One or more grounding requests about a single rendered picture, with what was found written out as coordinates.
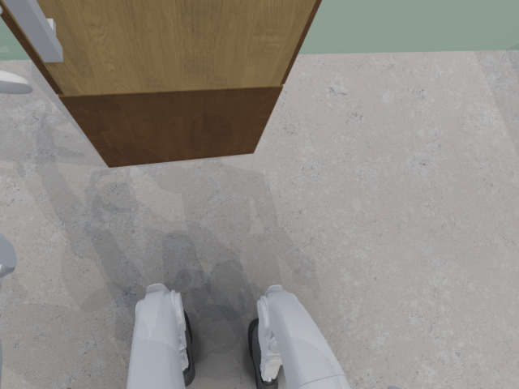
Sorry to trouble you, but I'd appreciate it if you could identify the robot right foot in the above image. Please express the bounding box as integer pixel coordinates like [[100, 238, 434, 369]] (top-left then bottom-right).
[[248, 318, 278, 389]]

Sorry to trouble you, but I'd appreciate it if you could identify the robot left foot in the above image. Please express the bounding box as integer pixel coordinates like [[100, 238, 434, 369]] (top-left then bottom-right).
[[182, 310, 195, 387]]

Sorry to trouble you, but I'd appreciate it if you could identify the handle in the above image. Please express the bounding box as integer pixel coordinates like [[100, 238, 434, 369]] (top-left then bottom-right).
[[3, 0, 63, 62]]

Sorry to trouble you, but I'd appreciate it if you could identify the cupboard door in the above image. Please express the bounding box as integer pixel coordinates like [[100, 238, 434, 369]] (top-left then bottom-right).
[[0, 0, 316, 96]]

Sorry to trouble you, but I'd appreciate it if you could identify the robot foot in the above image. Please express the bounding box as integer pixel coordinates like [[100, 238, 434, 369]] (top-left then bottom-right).
[[182, 310, 195, 387], [248, 318, 278, 389]]

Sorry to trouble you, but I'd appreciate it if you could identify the robot left upper arm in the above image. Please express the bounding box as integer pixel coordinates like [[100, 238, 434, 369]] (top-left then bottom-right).
[[0, 233, 17, 389]]

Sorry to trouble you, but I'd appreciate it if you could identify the left robot hand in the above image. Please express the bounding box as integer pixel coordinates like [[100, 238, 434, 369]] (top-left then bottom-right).
[[0, 6, 33, 94]]

